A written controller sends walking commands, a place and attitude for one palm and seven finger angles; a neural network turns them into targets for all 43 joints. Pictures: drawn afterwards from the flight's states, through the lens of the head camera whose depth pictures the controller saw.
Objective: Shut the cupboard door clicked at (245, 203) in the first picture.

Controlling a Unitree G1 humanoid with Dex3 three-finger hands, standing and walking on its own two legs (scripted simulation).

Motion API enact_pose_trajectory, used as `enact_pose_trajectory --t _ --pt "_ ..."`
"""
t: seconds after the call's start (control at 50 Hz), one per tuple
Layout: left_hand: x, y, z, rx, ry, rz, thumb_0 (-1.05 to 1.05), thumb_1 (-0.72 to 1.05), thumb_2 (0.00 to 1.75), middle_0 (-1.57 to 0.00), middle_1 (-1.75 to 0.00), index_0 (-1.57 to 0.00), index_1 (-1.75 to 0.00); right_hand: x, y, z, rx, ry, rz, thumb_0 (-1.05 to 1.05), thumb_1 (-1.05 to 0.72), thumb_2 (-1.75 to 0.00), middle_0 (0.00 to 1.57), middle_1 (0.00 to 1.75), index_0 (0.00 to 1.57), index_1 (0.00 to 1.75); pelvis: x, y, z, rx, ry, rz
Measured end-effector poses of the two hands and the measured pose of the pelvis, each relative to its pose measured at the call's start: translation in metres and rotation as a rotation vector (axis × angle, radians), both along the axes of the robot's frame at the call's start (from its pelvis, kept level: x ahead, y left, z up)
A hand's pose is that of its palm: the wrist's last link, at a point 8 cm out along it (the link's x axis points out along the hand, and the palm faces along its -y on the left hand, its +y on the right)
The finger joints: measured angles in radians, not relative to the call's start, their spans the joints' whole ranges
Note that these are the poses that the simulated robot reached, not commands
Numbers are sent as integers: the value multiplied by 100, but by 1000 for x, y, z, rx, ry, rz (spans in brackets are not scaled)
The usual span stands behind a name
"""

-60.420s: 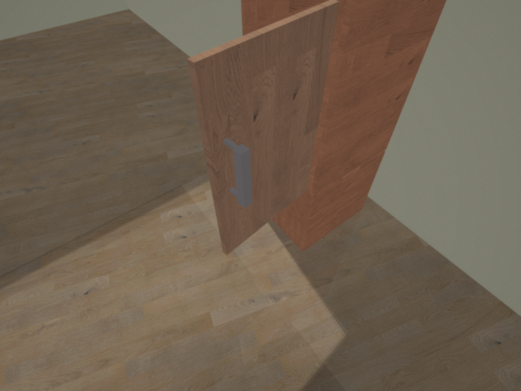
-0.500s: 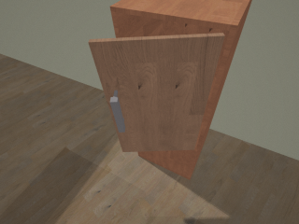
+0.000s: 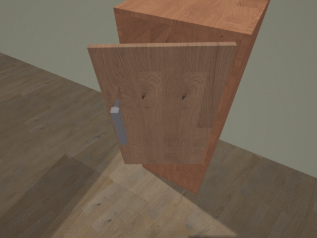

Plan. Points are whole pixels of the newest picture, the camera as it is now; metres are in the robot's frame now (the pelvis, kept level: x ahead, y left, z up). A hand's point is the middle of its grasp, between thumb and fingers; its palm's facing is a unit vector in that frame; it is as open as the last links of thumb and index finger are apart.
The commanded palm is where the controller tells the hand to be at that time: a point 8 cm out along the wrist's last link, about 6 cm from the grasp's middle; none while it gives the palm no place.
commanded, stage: look again from close up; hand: left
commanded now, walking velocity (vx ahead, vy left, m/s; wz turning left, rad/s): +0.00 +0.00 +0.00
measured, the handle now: (120, 122) +0.46 +0.16 -0.01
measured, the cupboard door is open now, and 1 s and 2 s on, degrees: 29 29 29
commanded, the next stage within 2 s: raise the hand and make a fist in 0.12 s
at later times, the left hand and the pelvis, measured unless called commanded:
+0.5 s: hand (97, 202) +0.21 +0.17 +0.00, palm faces +0.16 -0.99 +0.01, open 6.8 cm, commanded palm +0.11 +0.22 -0.06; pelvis -0.02 -0.02 -0.04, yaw +2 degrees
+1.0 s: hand (95, 227) +0.16 +0.17 -0.06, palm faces -0.03 -1.00 +0.01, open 4.4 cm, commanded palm +0.13 +0.24 -0.04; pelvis -0.05 +0.01 -0.10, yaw +2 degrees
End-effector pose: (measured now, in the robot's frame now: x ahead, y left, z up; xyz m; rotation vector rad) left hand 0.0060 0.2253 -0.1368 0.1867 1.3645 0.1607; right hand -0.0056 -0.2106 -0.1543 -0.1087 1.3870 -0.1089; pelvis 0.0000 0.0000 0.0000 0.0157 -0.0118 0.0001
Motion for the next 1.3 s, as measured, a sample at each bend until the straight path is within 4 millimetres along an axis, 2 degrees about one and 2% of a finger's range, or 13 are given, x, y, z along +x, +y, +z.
enact_pose_trajectory --t 0.24,0.28,0.4,0.46,0.54,0.68,0.76,0.84,0.92,1.0,1.1,1.18,1.3 --pt "4 -12 -3 0 -1 16 1 92 90 -20 -30 -20 -30 16 -19 2 -24 -8 8 0 -91 -90 19 29 20 30 8 -12 0 -6 1 8" --pt "31 -6 12 4 -197 95 2 92 90 -20 -30 -21 -30 25 -26 7 -72 -111 12 0 -91 -90 20 29 20 30 4 -14 -5 -7 -7 3" --pt "148 -1 115 37 -970 87 2 91 90 -24 -34 -24 -33 89 -50 26 -124 -511 33 1 -90 -90 20 29 20 30 -5 -13 -14 -6 29 58" --pt "174 -4 136 -26 -1237 32 2 91 90 -27 -37 -27 -37 124 -60 40 -140 -672 71 1 -90 -90 20 29 20 30 -15 -17 -27 6 90 51" --pt "154 -12 115 -136 -1393 -85 1 91 90 -33 -44 -33 -44 162 -67 56 -166 -823 149 1 -90 -90 20 29 20 30 -27 -22 -51 17 161 30" --pt "75 1 48 -138 -1224 -36 2 90 90 -45 -57 -45 -57 202 -49 43 -187 -932 277 1 -90 -90 19 29 20 30 -44 -17 -95 -16 225 55" --pt "76 14 75 -45 -1388 -52 3 90 90 -53 -65 -53 -65 203 -19 16 -132 -918 316 1 -90 -90 19 29 20 30 -52 -12 -110 -45 243 70" --pt "108 8 103 -87 -1530 -172 3 90 91 -59 -73 -60 -73 183 11 -12 -51 -856 299 1 -90 -90 20 29 20 30 -58 -6 -116 -67 251 74" --pt "137 -3 94 -208 -1366 -252 2 90 91 -67 -81 -67 -81 149 26 -26 6 -754 202 1 -90 -90 20 30 21 30 -59 2 -110 -60 253 59" --pt "137 4 81 -220 -1176 -163 2 90 90 -74 -89 -74 -89 118 24 -23 -10 -666 120 1 -90 -90 20 30 21 30 -52 9 -96 -47 249 41" --pt "126 34 103 -56 -1280 -57 2 90 90 -83 -99 -83 -99 104 7 -15 -87 -619 143 1 -90 -90 20 30 21 30 -44 14 -90 -50 253 43" --pt "128 38 113 -40 -1396 -97 2 90 91 -90 -107 -90 -107 113 -7 -13 -135 -623 195 1 -90 -90 20 30 20 30 -41 17 -94 -63 261 56" --pt "141 20 92 -184 -1281 -191 2 90 91 -101 -119 -102 -119 143 -11 3 -171 -700 180 1 -90 -90 20 30 20 30 -37 20 -93 -65 261 51"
